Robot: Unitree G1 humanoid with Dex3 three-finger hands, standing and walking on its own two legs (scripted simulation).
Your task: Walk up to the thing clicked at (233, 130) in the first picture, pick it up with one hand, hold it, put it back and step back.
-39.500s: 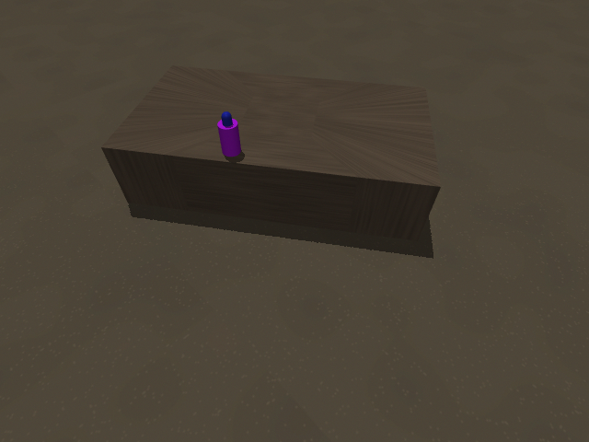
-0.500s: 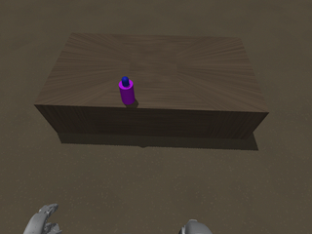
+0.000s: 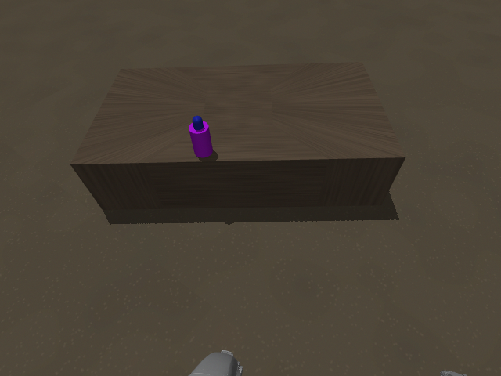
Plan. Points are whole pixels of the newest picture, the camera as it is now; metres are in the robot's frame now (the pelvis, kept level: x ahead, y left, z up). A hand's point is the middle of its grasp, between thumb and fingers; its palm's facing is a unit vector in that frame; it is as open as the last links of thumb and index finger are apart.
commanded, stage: step back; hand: left
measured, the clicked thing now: (200, 135) +1.00 +0.29 -0.34
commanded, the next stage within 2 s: stand in 1.02 s
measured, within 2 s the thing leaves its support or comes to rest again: neither
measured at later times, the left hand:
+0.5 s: hand out of the picture +0.02 +0.26 -0.14, palm faces +0.09 -0.92 -0.37, open 7.4 cm
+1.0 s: hand out of the picture +0.10 +0.28 -0.14, palm faces +0.06 -0.93 -0.35, open 7.4 cm
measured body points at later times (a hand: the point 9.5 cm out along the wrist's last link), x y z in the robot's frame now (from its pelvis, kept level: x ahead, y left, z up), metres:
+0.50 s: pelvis -0.02 -0.01 +0.00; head -0.02 -0.01 +0.45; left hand +0.01 +0.31 -0.11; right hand +0.07 -0.32 -0.12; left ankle -0.03 +0.12 -0.70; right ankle +0.01 -0.12 -0.72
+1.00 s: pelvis +0.02 +0.01 +0.01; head +0.04 +0.02 +0.46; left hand +0.10 +0.33 -0.11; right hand +0.17 -0.27 -0.11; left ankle +0.03 +0.13 -0.72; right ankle +0.01 -0.12 -0.72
